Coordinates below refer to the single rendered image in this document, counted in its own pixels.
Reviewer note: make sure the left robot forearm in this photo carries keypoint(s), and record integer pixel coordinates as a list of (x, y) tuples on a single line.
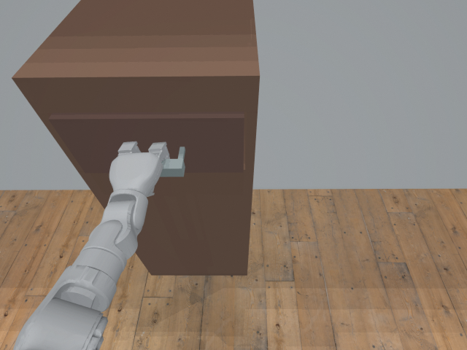
[(91, 280)]

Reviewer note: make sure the cabinet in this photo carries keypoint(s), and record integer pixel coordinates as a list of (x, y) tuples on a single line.
[(162, 56)]

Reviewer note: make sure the handle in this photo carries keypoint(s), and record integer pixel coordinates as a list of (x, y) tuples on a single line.
[(174, 167)]

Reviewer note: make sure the robot left upper arm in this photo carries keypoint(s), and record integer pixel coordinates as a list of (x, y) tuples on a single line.
[(63, 325)]

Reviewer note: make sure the drawer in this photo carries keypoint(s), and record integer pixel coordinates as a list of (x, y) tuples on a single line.
[(213, 141)]

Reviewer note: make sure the robot left hand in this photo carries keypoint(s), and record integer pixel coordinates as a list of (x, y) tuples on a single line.
[(136, 170)]

